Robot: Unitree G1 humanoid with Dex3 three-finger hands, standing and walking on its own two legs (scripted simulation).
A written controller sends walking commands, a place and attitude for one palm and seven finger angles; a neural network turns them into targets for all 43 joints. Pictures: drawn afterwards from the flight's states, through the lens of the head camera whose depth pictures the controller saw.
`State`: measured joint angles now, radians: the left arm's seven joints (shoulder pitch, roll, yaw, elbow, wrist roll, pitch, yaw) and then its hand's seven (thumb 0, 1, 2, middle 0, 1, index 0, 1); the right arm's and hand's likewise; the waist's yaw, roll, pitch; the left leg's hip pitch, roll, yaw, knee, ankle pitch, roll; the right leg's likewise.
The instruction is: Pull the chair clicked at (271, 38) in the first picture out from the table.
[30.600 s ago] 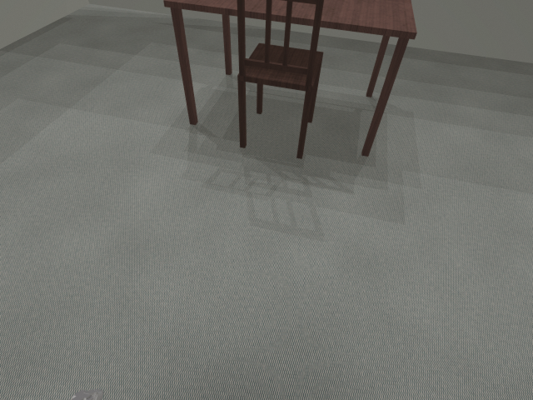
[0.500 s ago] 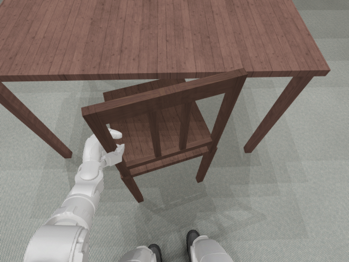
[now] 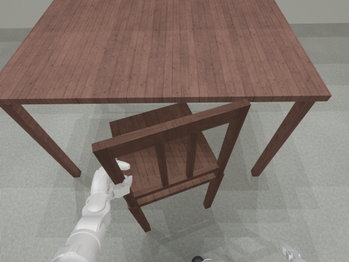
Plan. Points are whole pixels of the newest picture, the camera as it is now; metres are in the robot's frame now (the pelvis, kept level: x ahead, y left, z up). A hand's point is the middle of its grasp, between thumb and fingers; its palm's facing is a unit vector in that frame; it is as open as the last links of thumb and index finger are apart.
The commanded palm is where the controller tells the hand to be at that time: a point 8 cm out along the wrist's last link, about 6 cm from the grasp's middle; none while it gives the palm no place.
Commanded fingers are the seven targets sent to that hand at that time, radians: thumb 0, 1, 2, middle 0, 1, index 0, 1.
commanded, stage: stop walking, hand still on the chair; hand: left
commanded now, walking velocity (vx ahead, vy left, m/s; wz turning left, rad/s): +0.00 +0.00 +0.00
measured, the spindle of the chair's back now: (162, 166) +0.37 +0.05 -0.09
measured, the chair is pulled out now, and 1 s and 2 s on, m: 0.13 0.14 0.14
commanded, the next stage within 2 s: open the thumb and straighten the fingers in 0.52 s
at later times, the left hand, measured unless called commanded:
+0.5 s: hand (122, 188) +0.30 +0.15 -0.07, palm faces +0.09 -0.99 -0.15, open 5.8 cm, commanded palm +0.28 +0.20 -0.05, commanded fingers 0.00 0.90 0.90 -0.50 -1.45 -0.50 -1.45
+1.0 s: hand (119, 186) +0.31 +0.16 -0.07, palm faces +0.08 -0.99 -0.13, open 11.8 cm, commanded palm +0.28 +0.21 -0.05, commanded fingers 0.00 -0.55 0.20 -0.25 -0.73 -0.25 -0.73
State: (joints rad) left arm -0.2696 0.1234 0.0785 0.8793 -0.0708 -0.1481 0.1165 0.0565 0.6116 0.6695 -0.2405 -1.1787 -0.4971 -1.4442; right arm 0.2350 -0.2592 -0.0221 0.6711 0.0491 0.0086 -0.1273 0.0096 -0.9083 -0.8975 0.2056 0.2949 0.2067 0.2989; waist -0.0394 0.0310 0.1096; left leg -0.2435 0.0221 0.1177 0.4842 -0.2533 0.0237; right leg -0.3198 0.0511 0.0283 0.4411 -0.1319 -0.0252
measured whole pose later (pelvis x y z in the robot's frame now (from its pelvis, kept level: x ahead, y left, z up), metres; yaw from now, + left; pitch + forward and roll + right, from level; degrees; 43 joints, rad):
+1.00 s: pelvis +0.03 +0.01 -0.02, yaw +5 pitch +9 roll +0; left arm -0.08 0.16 -0.01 0.49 -0.09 0.05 0.06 0.01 -0.25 0.33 -0.37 -1.21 -0.43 -1.27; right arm 0.25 -0.28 0.00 0.61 0.06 -0.07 0.00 0.01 -0.91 -0.90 0.20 0.29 0.20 0.30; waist -0.06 0.03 -0.05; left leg -0.48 -0.02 0.04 0.68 -0.36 0.04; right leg -0.54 0.00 -0.04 0.67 -0.28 -0.02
